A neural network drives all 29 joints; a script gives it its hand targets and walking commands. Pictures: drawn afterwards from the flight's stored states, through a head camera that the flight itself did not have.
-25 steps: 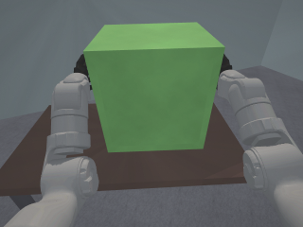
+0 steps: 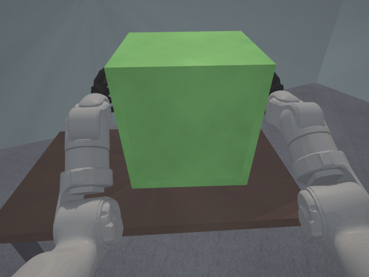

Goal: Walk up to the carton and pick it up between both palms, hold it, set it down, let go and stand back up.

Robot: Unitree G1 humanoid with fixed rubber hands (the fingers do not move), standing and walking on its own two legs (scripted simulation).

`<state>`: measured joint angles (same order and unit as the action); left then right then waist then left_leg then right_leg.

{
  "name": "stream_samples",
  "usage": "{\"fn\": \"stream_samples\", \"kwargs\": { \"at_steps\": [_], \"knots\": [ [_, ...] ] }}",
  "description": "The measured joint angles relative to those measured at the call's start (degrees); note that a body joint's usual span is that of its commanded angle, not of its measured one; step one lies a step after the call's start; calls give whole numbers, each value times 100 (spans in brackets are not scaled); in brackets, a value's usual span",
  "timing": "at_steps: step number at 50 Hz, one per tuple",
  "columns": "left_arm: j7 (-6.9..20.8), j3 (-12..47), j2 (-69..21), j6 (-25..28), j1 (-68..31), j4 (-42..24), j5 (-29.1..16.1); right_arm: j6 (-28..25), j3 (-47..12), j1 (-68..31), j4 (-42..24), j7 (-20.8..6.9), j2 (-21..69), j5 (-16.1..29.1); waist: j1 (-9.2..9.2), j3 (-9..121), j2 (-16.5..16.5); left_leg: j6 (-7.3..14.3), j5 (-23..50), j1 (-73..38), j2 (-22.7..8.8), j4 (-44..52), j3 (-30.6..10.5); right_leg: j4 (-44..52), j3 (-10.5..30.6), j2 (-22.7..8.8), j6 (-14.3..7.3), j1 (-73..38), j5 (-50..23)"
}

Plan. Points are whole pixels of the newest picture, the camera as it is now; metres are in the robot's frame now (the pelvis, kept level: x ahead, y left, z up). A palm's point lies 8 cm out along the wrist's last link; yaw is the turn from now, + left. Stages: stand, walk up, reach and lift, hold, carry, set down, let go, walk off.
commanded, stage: hold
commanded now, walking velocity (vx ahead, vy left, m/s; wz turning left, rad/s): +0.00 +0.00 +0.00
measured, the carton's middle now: (187, 108) +0.40 +0.00 +0.25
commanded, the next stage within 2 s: none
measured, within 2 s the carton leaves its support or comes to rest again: neither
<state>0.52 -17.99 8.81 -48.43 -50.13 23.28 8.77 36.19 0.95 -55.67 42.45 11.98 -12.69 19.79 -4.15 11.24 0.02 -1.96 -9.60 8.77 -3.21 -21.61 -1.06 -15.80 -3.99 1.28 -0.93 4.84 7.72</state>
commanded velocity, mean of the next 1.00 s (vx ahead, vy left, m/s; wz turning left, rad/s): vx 0.00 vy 0.00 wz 0.00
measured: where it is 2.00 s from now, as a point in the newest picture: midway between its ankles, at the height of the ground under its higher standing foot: outside the picture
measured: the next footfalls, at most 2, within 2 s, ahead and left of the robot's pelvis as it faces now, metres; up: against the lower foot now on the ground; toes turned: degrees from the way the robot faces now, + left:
none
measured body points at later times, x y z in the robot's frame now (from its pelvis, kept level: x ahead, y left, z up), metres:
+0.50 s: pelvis +0.00 +0.00 +0.00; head -0.10 +0.01 +0.44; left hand +0.38 +0.18 +0.28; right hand +0.38 -0.18 +0.28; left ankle +0.03 +0.14 -0.75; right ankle +0.01 -0.11 -0.75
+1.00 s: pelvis +0.00 +0.00 +0.00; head -0.09 +0.01 +0.44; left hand +0.38 +0.18 +0.28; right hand +0.38 -0.18 +0.27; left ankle +0.03 +0.14 -0.75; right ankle +0.01 -0.11 -0.75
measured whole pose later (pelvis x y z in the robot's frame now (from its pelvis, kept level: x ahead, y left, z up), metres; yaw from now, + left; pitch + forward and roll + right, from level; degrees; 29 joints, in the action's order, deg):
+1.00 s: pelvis +0.00 +0.00 +0.00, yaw +0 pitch -3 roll -1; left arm 1.3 -18.3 8.4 -48.7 -48.6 23.0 9.6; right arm 37.2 -0.5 -55.1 42.7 12.5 -12.8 20.6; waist -4.4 10.8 0.3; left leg -2.0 -9.7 8.2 -3.2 -21.2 -1.1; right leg -15.3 -3.9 1.4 -0.9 4.2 7.8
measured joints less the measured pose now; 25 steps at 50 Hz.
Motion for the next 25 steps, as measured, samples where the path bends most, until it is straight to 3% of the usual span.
{"fn": "stream_samples", "kwargs": {
  "at_steps": [12,25],
  "knots": [
    [62,-31,-17,-47,-22,98,104,74,-36,-158,230,-30,-29,-2,-17,-50,5,-1,33,-31,2,61,20,6,22,-2,-8,3,-9],
    [-6,-80,-78,-28,164,-160,-4,50,-173,86,-94,18,-36,56,30,-3,15,-29,0,-59,-41,36,5,20,15,44,-31,-44,5]
  ]
}}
